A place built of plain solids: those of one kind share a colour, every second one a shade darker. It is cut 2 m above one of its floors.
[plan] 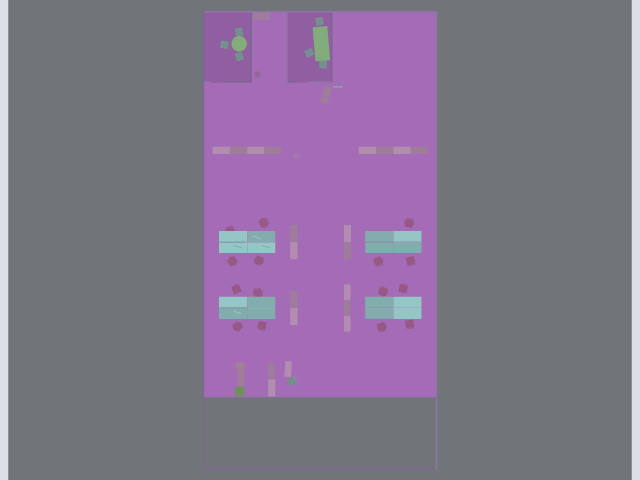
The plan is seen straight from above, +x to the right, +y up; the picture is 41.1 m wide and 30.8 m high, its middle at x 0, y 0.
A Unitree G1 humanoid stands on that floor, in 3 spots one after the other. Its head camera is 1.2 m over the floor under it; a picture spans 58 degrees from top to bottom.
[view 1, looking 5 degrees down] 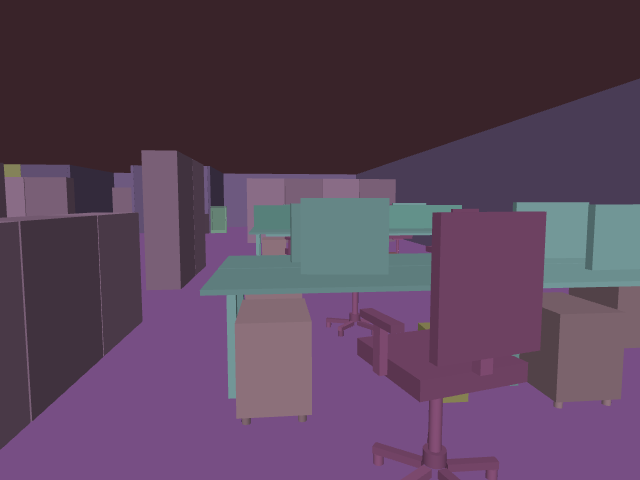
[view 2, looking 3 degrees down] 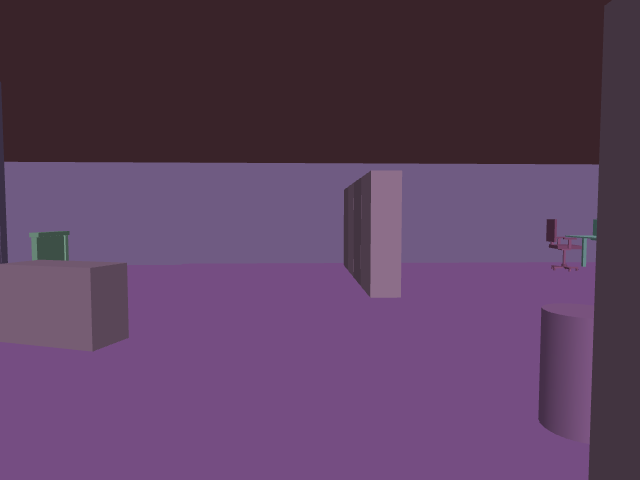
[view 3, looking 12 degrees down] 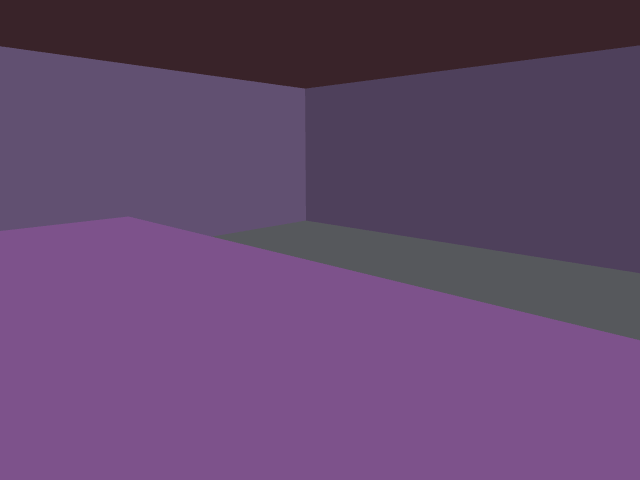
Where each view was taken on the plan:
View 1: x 3.28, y -7.29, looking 84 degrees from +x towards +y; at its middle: desk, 2.64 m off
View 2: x -3.87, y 6.95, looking -2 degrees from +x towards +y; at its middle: wall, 11.32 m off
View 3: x -0.32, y -6.82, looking -47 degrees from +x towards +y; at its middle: ground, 8.76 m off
